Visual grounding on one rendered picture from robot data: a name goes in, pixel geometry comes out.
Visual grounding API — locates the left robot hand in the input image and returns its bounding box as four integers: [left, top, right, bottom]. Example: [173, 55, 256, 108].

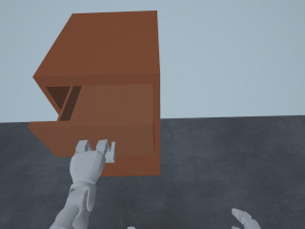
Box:
[70, 139, 111, 185]

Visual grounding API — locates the handle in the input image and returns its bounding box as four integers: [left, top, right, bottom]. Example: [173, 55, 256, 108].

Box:
[105, 141, 116, 163]

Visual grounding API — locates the right robot hand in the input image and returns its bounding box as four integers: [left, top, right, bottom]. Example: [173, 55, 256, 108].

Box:
[232, 208, 261, 229]

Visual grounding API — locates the cabinet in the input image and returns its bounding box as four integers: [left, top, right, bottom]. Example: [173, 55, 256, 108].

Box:
[33, 10, 161, 177]

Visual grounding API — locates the left robot forearm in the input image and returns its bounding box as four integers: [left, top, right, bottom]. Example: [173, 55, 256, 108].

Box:
[50, 181, 97, 229]

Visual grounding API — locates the drawer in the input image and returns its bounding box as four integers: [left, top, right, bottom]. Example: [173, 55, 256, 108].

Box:
[28, 84, 154, 157]

